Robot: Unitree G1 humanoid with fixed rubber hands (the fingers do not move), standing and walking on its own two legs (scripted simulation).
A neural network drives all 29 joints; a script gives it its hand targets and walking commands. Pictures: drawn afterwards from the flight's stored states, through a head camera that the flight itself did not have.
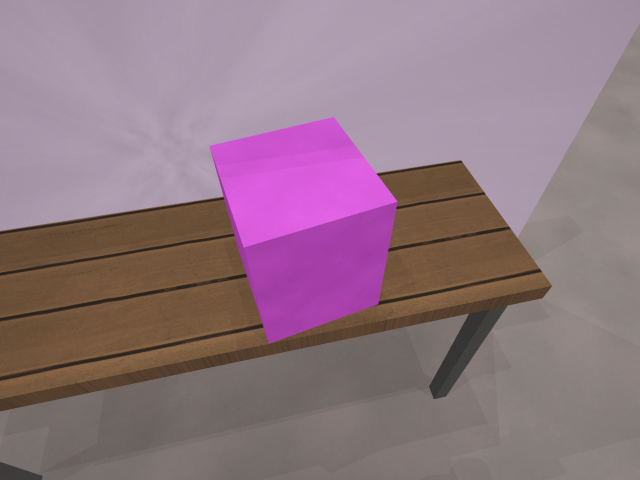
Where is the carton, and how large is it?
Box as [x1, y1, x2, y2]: [210, 117, 396, 343]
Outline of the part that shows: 333,117 210,146 238,249 269,343 374,305 378,302 395,212 396,200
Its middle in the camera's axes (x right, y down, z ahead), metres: -0.03 -0.01 +0.63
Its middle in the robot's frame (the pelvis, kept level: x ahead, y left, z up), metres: +0.47 +0.05 +0.01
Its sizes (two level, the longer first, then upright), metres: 0.210 0.200 0.250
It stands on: a table, 0.66 m high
